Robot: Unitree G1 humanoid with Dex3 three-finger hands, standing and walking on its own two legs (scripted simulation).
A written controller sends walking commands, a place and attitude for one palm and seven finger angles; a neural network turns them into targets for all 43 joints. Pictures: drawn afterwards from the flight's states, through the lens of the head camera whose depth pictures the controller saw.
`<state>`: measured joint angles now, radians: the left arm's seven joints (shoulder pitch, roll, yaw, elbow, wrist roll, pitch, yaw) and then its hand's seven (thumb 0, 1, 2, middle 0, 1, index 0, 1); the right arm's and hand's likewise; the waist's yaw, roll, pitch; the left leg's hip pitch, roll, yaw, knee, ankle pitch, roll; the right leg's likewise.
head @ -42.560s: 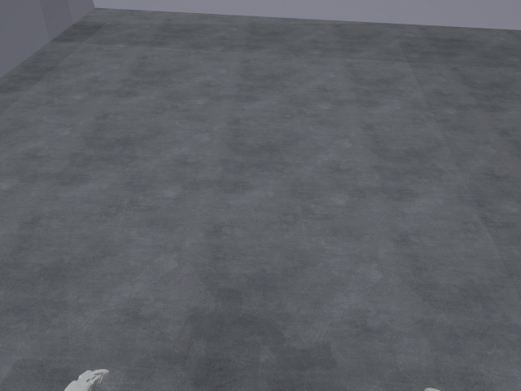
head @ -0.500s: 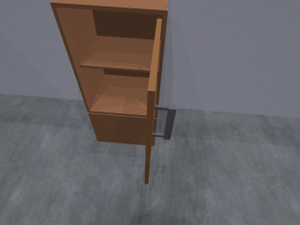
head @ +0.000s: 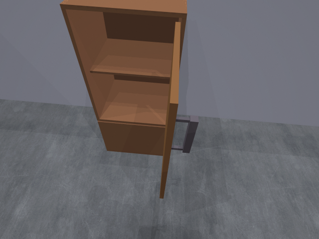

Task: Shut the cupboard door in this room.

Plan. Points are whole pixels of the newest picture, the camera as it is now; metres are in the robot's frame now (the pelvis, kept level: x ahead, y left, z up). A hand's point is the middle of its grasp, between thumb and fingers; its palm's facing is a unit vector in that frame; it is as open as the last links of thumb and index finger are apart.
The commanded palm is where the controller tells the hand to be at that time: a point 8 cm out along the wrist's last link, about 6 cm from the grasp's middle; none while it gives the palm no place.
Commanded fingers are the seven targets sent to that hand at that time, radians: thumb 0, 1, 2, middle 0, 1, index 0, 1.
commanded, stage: stand and wait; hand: left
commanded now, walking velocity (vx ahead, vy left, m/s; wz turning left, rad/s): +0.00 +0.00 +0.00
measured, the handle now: (182, 135) +0.39 -0.03 +0.02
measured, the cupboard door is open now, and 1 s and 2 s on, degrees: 90 90 90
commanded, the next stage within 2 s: look at it before walking up in 0.12 s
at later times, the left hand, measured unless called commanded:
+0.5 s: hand out of the picture +0.01 +0.18 -0.18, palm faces +0.03 -0.98 -0.20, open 7.4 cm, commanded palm none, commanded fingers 0.00 0.90 0.90 -0.20 -0.30 -0.20 -0.30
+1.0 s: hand out of the picture +0.03 +0.19 -0.18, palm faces -0.02 -0.96 -0.26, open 7.4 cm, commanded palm none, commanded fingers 0.00 0.90 0.90 -0.20 -0.30 -0.20 -0.30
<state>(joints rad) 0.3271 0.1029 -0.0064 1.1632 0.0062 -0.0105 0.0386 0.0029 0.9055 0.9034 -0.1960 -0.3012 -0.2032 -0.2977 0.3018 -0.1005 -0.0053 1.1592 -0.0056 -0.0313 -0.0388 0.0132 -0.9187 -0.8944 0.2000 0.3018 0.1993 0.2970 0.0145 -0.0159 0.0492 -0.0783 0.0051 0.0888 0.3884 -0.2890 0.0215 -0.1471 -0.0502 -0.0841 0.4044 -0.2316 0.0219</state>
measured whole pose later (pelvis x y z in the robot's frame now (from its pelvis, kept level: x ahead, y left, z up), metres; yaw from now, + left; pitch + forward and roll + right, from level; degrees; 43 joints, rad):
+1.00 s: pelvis -0.01 -0.01 -0.01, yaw -4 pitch -1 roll +1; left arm 0.21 0.23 0.04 1.08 0.01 0.03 0.01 0.00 0.90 0.90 -0.20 -0.30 -0.20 -0.30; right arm 0.17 -0.20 -0.03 1.06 -0.02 -0.01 -0.04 0.01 -0.91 -0.89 0.20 0.30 0.20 0.30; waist 0.03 -0.01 0.08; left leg -0.10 0.02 0.15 0.43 -0.31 0.01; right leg -0.24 -0.04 -0.03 0.53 -0.27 0.00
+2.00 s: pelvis +0.08 -0.02 -0.01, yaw -37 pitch +2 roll -1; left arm 0.26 0.28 0.09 0.92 0.01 0.04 0.01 0.01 0.90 0.90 -0.20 -0.30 -0.21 -0.30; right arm 0.10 -0.19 -0.03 0.85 -0.01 0.01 -0.01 0.01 -0.91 -0.89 0.20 0.30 0.20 0.30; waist 0.06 -0.05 0.10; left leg -0.30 0.00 -0.01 0.57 -0.29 0.02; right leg -0.37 0.13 0.21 0.82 -0.49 0.01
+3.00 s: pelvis +0.11 -0.09 +0.00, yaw -72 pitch +2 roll +1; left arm 0.34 0.18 0.06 0.96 0.02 -0.02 -0.02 0.00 0.90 0.90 -0.20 -0.30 -0.20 -0.29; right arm 0.06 -0.23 -0.06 0.87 -0.02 0.02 0.01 0.01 -0.91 -0.89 0.20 0.30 0.20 0.30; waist 0.10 0.00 0.05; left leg -0.43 0.05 0.00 0.81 -0.40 -0.09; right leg -0.22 0.07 0.09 0.46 -0.27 -0.06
